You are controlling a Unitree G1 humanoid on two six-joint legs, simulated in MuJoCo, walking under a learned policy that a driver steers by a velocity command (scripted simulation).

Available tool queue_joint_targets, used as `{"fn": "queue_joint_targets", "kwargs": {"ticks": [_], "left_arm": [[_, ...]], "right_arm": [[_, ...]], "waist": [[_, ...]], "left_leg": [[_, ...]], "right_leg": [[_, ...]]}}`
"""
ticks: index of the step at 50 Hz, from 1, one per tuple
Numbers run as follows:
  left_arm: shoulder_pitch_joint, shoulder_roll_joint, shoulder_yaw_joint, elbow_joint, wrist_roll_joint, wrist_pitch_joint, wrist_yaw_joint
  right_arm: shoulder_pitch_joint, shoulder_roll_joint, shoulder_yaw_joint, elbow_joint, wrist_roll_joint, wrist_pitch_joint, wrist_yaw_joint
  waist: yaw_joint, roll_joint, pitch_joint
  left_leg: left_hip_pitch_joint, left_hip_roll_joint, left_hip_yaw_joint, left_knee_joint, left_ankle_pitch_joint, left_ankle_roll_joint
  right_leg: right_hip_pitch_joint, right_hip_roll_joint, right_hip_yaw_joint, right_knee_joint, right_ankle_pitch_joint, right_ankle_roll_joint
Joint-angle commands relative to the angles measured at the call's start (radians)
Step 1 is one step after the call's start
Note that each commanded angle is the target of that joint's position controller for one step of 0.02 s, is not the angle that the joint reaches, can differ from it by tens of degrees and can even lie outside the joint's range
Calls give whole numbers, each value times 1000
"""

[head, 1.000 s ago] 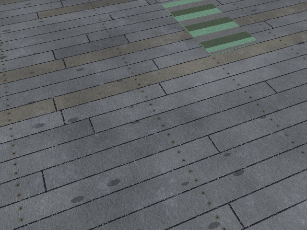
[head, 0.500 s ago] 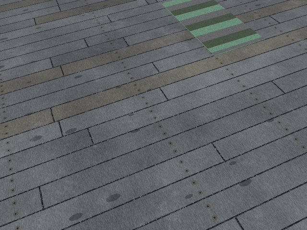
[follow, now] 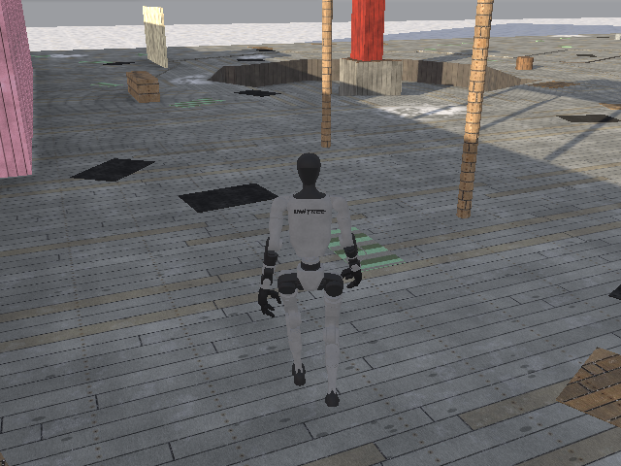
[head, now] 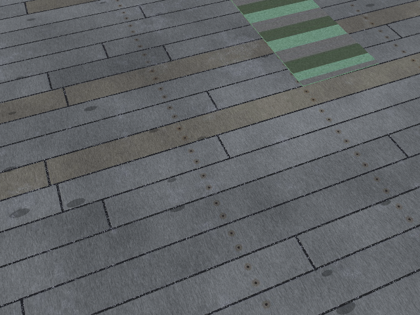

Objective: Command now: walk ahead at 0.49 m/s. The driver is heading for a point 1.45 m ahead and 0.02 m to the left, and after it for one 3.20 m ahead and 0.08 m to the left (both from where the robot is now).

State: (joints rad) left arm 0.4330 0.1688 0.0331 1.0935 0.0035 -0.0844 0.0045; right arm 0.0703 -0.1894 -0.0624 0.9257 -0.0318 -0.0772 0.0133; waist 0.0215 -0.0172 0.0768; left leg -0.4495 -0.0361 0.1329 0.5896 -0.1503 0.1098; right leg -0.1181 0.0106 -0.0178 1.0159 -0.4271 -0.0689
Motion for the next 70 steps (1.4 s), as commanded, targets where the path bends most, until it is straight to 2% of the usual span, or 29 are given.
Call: {"fn": "queue_joint_targets", "kwargs": {"ticks": [1,4,6,9,13,20,23,25,26,27,28,29,30,31,33,37,41,47,50,52,53,54,55,56,57,58,61,65,70], "left_arm": [[-52,106,25,-101,5,-19,-8],[-26,53,24,-89,36,15,-17],[-43,43,23,-100,38,34,-25],[-185,64,24,-153,36,48,-32],[-352,66,18,-209,24,44,-36],[-518,67,9,-275,17,29,-36],[-447,87,21,-265,17,16,-27],[-168,126,46,-175,26,1,-10],[13,197,68,-136,53,-7,1],[71,293,93,-128,64,-2,-2],[-11,248,86,-137,25,13,-11],[-121,196,69,-153,13,12,-14],[-160,139,54,-154,18,3,-17],[-177,106,43,-144,16,-3,-14],[-145,77,31,-114,14,-16,-7],[-61,130,36,-86,8,-31,-2],[-5,124,28,-79,7,-26,-5],[97,132,25,-44,15,-23,2],[77,153,31,-38,22,-17,12],[41,170,36,-40,22,-11,14],[26,161,33,-48,17,-8,12],[53,102,15,-86,-9,-8,5],[133,77,18,-88,-29,-11,-3],[44,147,37,-95,-5,-4,0],[-40,133,35,-120,2,-9,-5],[-62,109,32,-121,4,-10,-7],[-33,72,30,-111,36,27,-22],[-165,80,31,-159,36,48,-33],[-359,73,20,-225,23,46,-38]], "right_arm": [[188,-118,-30,31,15,0,0],[224,-40,-1,76,14,-25,-10],[264,-73,-4,88,17,-35,-15],[321,-97,-3,97,19,-37,-15],[393,-88,6,106,22,-33,-14],[493,-99,8,142,9,-29,-28],[455,-120,3,142,4,-26,-36],[416,-136,-1,136,9,-19,-34],[404,-109,9,106,22,-20,-30],[526,-8,26,88,65,-19,-17],[452,-110,-2,93,39,-17,-21],[360,-109,-6,57,32,-20,-19],[313,-93,-3,48,27,-25,-17],[298,-78,-5,49,14,-16,-13],[337,-45,-2,56,-5,12,-1],[220,-43,0,11,-11,36,14],[58,-49,7,-44,4,38,19],[-120,-55,18,-108,10,25,18],[-101,-70,10,-117,9,14,14],[77,-95,-8,-61,5,2,1],[255,-126,-24,-1,-7,-8,-8],[416,-220,-49,25,-36,-15,-20],[436,-272,-66,36,-14,-1,-11],[313,-231,-55,12,10,10,-6],[222,-163,-36,-3,16,6,-3],[187,-112,-20,0,11,-2,-1],[217,-71,-3,38,17,-23,-10],[297,-115,-8,67,21,-35,-14],[380,-110,1,84,22,-31,-13]], "waist": [[-67,24,-108],[5,33,-49],[19,53,-48],[0,58,0],[-40,53,28],[-87,86,42],[-34,100,5],[87,79,-140],[147,19,-258],[93,-223,-384],[78,-77,-342],[40,-45,-188],[22,12,-120],[-11,24,-79],[-49,-28,-66],[-51,-25,-13],[-17,-29,0],[38,-55,32],[7,-60,22],[-75,-59,-67],[-145,-22,-165],[-175,106,-301],[-136,292,-416],[-100,122,-292],[-80,67,-159],[-48,33,-86],[8,73,-52],[3,65,-13],[-42,72,16]], "left_leg": [[446,360,-559,-401,-239,163],[266,263,-352,-428,53,102],[259,250,-308,-452,76,110],[287,234,-260,-495,80,106],[361,208,-203,-498,201,87],[557,246,-167,-423,422,88],[597,256,-137,-293,737,65],[532,213,-92,15,826,32],[313,174,-70,292,512,14],[-66,-24,-33,693,-251,-33],[-157,-3,-185,786,-319,-14],[-199,49,-191,757,-231,-8],[-179,81,-187,703,-173,-10],[-134,106,-183,648,-143,-12],[-56,122,-176,581,-134,-32],[-146,150,-134,457,-48,-70],[-198,148,-96,250,95,-93],[-181,106,-51,29,131,-62],[-111,75,-45,-30,30,-20],[114,11,-18,-95,-7,19],[346,23,-36,-131,31,48],[652,275,-339,-148,-59,122],[799,474,-793,-302,-107,236],[686,424,-705,-322,-169,200],[535,390,-569,-347,-149,175],[421,344,-469,-382,-50,135],[283,268,-328,-433,75,97],[305,244,-251,-484,130,105],[378,216,-189,-493,227,87]], "right_leg": [[-506,-64,68,308,136,-41],[-369,-107,64,178,161,-23],[-389,-116,44,124,178,-4],[-506,-136,14,12,277,24],[-562,-127,-22,-194,395,48],[-545,-70,-68,-415,394,9],[-400,-10,-96,-475,282,-42],[-67,37,-111,-561,315,-90],[213,-145,85,-564,249,-142],[486,-448,599,-662,181,-293],[411,-411,666,-733,150,-272],[267,-379,491,-750,180,-236],[159,-339,395,-779,293,-211],[65,-284,305,-813,316,-167],[-21,-250,227,-840,408,-153],[-35,-225,138,-891,478,-156],[22,-184,72,-910,512,-132],[167,-214,41,-869,640,-125],[233,-245,29,-786,817,-111],[224,-224,-3,-574,1041,-85],[127,-179,-40,-372,963,-64],[-155,-105,-86,-39,593,-29],[-415,75,-46,279,-88,-7],[-507,0,67,335,-32,-25],[-526,-39,65,302,51,-28],[-489,-77,65,229,108,-29],[-382,-106,51,128,150,-4],[-494,-131,15,12,258,33],[-545,-121,-26,-230,396,55]]}}
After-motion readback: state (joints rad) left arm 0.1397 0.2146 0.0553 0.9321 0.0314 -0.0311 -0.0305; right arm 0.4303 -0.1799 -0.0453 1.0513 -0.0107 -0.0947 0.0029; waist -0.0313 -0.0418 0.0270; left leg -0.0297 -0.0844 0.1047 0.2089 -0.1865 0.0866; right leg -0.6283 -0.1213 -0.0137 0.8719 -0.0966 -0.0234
